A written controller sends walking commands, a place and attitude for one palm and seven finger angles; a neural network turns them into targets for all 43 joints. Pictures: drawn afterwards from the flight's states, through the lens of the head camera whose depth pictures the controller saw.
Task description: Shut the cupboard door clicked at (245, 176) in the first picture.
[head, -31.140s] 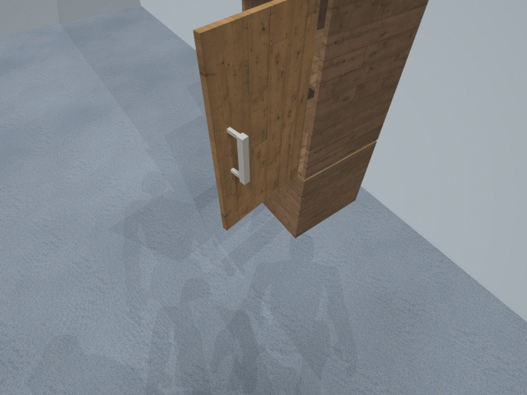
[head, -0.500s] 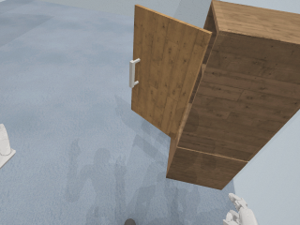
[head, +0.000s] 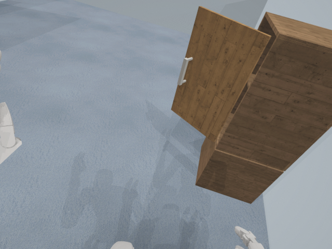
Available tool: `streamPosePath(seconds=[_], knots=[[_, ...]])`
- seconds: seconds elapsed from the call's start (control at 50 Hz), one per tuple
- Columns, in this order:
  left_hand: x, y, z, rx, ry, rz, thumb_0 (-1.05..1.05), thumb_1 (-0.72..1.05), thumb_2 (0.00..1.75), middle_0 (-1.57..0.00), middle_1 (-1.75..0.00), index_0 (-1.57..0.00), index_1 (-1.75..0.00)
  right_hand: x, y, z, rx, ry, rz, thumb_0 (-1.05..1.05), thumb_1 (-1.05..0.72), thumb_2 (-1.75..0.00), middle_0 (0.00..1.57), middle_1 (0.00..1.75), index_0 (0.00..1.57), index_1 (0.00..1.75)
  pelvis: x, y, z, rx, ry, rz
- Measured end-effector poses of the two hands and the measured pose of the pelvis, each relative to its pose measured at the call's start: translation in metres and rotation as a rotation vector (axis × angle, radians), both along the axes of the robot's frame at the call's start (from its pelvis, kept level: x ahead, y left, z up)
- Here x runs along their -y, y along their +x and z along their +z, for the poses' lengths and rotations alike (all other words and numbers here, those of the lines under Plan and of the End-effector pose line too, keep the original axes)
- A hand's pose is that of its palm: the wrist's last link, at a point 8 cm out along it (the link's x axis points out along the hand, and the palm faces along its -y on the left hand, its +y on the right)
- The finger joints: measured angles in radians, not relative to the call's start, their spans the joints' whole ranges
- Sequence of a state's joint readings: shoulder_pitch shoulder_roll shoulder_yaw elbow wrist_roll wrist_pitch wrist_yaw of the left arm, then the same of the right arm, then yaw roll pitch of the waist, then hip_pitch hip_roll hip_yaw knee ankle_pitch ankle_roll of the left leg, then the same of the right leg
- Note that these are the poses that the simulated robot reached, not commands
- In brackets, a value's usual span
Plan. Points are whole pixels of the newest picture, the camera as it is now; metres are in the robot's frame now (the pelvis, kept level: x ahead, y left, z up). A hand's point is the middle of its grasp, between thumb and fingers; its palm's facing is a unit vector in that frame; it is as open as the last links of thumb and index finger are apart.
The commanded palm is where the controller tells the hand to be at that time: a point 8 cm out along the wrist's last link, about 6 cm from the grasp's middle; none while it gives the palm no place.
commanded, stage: stop stepping back and stand still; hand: left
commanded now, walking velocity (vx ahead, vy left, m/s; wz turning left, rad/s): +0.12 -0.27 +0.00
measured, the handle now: (185, 71) +0.97 +0.00 -0.01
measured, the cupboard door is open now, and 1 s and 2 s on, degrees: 60 60 60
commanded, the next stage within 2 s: let the arm hang, fingers relaxed in 0.92 s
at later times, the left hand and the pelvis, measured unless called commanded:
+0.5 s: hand out of the picture +0.06 +0.35 +0.24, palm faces +0.43 -0.78 -0.44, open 7.4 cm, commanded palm +0.01 +0.38 +0.22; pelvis -0.16 +0.09 +0.02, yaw -5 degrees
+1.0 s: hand out of the picture +0.07 +0.39 +0.21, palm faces +0.40 -0.77 -0.50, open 7.4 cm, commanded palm none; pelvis -0.15 +0.14 +0.03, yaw -5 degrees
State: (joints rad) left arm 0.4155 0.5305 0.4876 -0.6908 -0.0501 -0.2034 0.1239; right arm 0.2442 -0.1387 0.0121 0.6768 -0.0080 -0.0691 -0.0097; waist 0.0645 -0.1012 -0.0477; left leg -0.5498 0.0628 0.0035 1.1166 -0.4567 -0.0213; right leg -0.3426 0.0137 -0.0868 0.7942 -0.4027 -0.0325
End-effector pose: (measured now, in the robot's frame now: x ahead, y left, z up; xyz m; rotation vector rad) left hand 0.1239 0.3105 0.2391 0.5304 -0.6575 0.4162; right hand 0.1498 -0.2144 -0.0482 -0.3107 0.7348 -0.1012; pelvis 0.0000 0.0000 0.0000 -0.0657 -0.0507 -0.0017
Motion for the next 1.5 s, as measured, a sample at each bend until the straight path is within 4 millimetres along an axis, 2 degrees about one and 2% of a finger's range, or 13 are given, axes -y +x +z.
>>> streamPosePath(seconds=[0.12,0.22,0.32,0.48,0.62,0.7,0.84,1.02,1.06,1.14,1.2,1.26,1.5], knots=[[-0.056,-0.004,-0.011,-0.047,-0.183,0.065,0.01,0.89,0.9,-0.21,-0.3,-0.21,-0.3,-0.048,-0.051,0.004,0.013,0.041,-0.034,0.02,-0.91,-0.9,0.2,0.3,0.2,0.3,-0.042,-0.051,0.012,0.033,-0.009,-0.012],[-0.045,-0.023,-0.006,-0.239,-0.177,-0.062,0.02,0.89,0.9,-0.2,-0.3,-0.2,-0.3,-0.075,-0.103,0.033,-0.031,0.102,-0.085,0.02,-0.9,-0.9,0.21,0.3,0.2,0.3,-0.057,-0.08,0.047,0.019,-0.041,-0.059],[-0.039,-0.055,0.014,-0.339,-0.095,-0.138,0.02,0.89,0.9,-0.21,-0.3,-0.21,-0.3,-0.075,-0.14,0.052,-0.059,0.063,-0.147,0.01,-0.9,-0.9,0.21,0.3,0.2,0.3,-0.069,-0.105,0.069,-0.015,-0.064,-0.08],[-0.073,-0.105,0.011,-0.229,0.063,-0.019,0.01,0.88,0.89,-0.22,-0.3,-0.22,-0.3,-0.053,-0.164,0.01,0.024,0.018,-0.146,0.01,-0.9,-0.9,0.2,0.3,0.2,0.3,-0.088,-0.155,0.018,-0.003,0.017,-0.093],[-0.102,-0.101,-0.01,-0.11,-0.188,-0.018,0.01,0.88,0.9,-0.21,-0.3,-0.21,-0.3,-0.071,-0.197,0.007,-0.034,-0.039,-0.227,0.02,-0.91,-0.9,0.2,0.3,0.2,0.3,-0.121,-0.148,0.018,0.013,0.039,-0.066],[-0.111,-0.085,-0.016,-0.133,-0.118,-0.071,0.01,0.89,0.9,-0.21,-0.3,-0.21,-0.3,-0.093,-0.203,-0.005,-0.015,-0.02,-0.263,0.01,-0.91,-0.9,0.2,0.3,0.2,0.29,-0.137,-0.157,0.007,0.017,0.045,-0.079],[-0.106,-0.089,0.006,-0.286,0.044,-0.081,0.02,0.89,0.9,-0.21,-0.3,-0.21,-0.3,-0.136,-0.216,-0.007,-0.091,0.134,-0.217,0.01,-0.91,-0.9,0.2,0.3,0.2,0.3,-0.135,-0.159,0.03,-0.024,0.019,-0.098],[-0.119,-0.091,-0.012,-0.374,-0.029,0.054,0.01,0.88,0.89,-0.22,-0.3,-0.22,-0.3,-0.121,-0.195,-0.025,-0.149,0.108,-0.183,0.01,-0.9,-0.9,0.21,0.3,0.2,0.3,-0.141,-0.142,0.028,-0.034,0.054,-0.089],[-0.129,-0.076,-0.043,-0.461,-0.075,0.064,0.01,0.88,0.9,-0.21,-0.3,-0.21,-0.3,-0.115,-0.186,-0.027,-0.135,0.099,-0.149,0.01,-0.9,-0.9,0.2,0.3,0.2,0.3,-0.147,-0.137,0.025,-0.047,0.052,-0.067],[-0.129,-0.055,-0.181,-0.952,-0.298,0.073,0.0,0.9,0.9,-0.2,-0.3,-0.2,-0.3,-0.106,-0.172,-0.045,-0.156,0.066,-0.114,0.01,-0.91,-0.9,0.2,0.3,0.2,0.3,-0.156,-0.136,0.01,-0.064,0.066,-0.051],[-0.093,-0.086,-0.277,-1.381,-0.429,0.052,0.01,0.91,0.9,-0.2,-0.3,-0.2,-0.3,-0.106,-0.174,-0.046,-0.182,0.064,-0.115,0.01,-0.91,-0.9,0.2,0.3,0.2,0.29,-0.154,-0.139,0.013,-0.053,0.072,-0.05],[-0.046,-0.146,-0.331,-1.702,-0.521,-0.01,0.01,0.91,0.9,-0.2,-0.3,-0.2,-0.3,-0.107,-0.187,-0.04,-0.25,0.074,-0.143,0.01,-0.91,-0.9,0.2,0.3,0.2,0.29,-0.149,-0.139,0.022,-0.049,0.072,-0.057],[-0.071,-0.231,-0.339,-1.921,-0.588,0.186,-0.04,0.97,0.89,-0.21,-0.3,-0.21,-0.3,-0.126,-0.27,-0.05,-0.563,0.12,-0.228,0.01,-0.92,-0.9,0.2,0.3,0.2,0.29,-0.143,-0.137,0.042,-0.029,0.057,-0.049]])
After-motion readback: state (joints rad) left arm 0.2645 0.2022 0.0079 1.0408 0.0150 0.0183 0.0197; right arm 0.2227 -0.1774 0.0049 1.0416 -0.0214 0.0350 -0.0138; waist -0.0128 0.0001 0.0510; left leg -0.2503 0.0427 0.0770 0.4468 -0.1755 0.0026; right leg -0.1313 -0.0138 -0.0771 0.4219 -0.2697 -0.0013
